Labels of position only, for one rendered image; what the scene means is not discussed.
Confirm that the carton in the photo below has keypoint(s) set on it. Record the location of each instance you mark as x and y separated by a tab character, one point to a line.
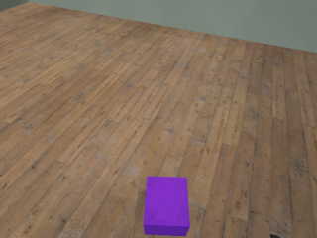
166	206

